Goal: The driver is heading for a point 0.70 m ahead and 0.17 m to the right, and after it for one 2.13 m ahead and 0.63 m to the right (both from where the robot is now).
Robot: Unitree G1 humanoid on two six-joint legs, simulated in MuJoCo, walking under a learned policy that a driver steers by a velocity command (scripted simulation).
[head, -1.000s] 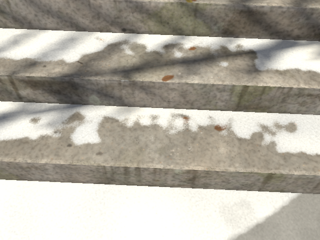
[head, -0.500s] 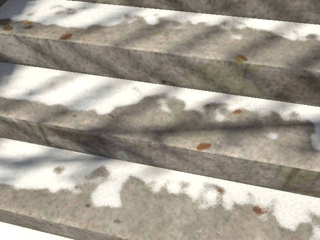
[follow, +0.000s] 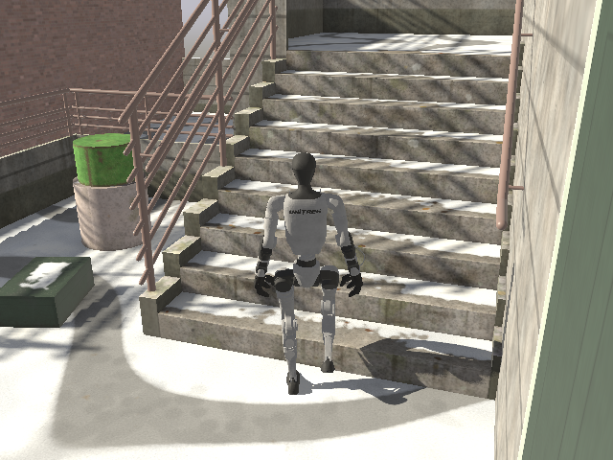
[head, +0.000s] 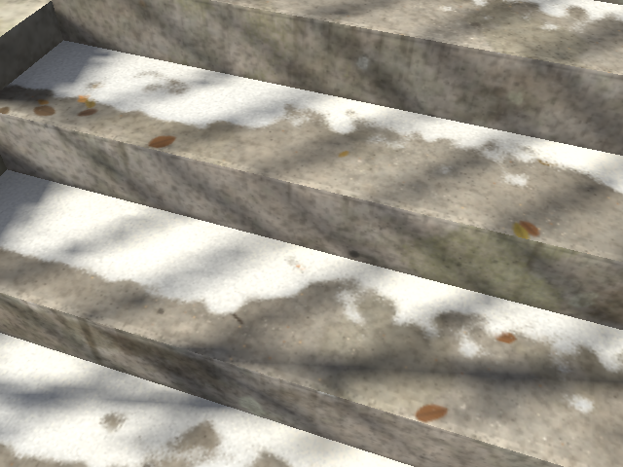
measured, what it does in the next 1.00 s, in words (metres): climbs: right foot 0.17 m higher, then left foot 0.17 m higher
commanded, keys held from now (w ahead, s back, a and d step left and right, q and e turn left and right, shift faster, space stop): w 0.80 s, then w+e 0.06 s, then e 0.14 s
